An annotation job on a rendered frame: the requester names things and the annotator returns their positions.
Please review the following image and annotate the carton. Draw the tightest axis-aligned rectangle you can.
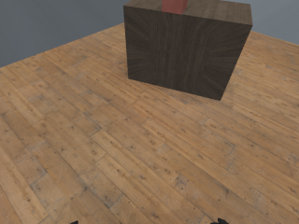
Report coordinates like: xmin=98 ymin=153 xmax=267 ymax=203
xmin=162 ymin=0 xmax=188 ymax=15

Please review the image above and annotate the pedestal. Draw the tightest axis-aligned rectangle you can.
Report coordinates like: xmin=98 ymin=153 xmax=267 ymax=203
xmin=123 ymin=0 xmax=253 ymax=101

